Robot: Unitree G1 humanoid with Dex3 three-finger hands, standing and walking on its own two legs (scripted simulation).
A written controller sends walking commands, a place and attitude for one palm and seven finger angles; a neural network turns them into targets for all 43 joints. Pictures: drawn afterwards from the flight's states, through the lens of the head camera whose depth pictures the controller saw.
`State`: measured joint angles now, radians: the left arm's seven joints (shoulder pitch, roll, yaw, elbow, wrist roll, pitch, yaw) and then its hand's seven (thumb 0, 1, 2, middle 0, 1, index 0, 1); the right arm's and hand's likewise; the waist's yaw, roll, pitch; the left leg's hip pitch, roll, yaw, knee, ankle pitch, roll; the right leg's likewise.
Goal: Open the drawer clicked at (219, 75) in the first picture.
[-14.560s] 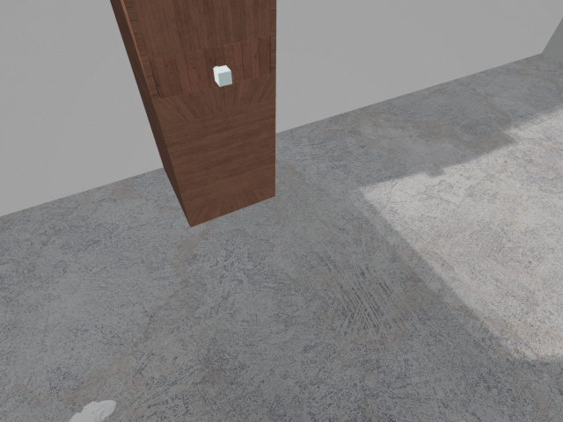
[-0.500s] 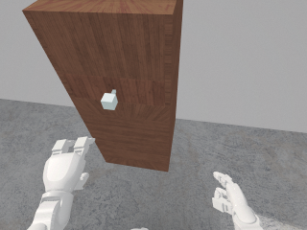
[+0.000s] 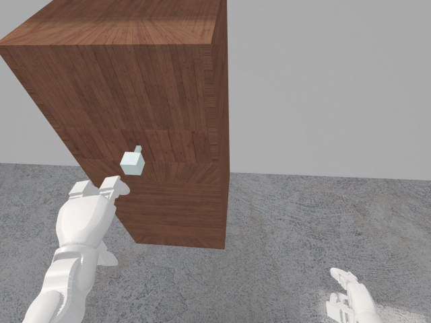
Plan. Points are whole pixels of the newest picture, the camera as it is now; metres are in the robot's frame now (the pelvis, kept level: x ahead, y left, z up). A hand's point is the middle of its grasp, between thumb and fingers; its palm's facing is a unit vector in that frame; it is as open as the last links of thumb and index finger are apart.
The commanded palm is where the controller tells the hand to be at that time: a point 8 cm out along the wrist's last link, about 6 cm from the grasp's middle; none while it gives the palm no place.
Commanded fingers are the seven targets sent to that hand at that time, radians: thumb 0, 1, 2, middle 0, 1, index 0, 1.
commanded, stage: raise the hand with hooked fingers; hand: left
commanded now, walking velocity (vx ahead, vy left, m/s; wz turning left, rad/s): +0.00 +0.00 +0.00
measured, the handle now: (135, 157) +0.50 +0.28 -0.04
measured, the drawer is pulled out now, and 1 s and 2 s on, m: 0.00 0.00 0.00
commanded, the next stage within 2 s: move the hooked fingers above the handle in 0.68 s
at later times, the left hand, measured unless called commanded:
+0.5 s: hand (94, 212) +0.28 +0.25 +0.07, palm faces -0.06 -0.12 -0.99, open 13.8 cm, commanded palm +0.26 +0.26 +0.14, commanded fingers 0.00 -0.50 0.30 -0.30 -1.20 -0.30 -1.20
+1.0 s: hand (94, 207) +0.29 +0.26 +0.07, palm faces +0.00 -0.10 -0.99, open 13.8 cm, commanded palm +0.28 +0.28 +0.13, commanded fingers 0.00 -0.50 0.30 -0.30 -1.20 -0.30 -1.20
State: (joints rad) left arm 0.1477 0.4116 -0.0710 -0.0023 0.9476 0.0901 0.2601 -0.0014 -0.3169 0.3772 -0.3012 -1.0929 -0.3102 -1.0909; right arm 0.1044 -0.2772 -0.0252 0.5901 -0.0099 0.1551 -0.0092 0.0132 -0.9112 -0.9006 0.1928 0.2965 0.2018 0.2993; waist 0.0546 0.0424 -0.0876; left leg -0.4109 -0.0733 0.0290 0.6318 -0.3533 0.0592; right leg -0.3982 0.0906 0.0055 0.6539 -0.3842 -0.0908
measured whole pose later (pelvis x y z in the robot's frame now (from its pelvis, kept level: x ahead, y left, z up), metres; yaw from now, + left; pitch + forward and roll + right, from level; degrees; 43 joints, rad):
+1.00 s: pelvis -0.03 +0.03 +0.01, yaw +2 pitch +4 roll -1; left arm -0.17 0.45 -0.15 0.17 0.96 -0.03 0.10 0.00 -0.49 0.30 -0.32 -1.21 -0.32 -1.20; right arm 0.14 -0.24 0.01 0.60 0.02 0.16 -0.01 0.01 -0.91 -0.90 0.20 0.30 0.20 0.30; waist 0.07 0.05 -0.03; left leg -0.36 -0.11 0.01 0.57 -0.28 0.10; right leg -0.33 0.06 -0.02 0.57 -0.32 -0.05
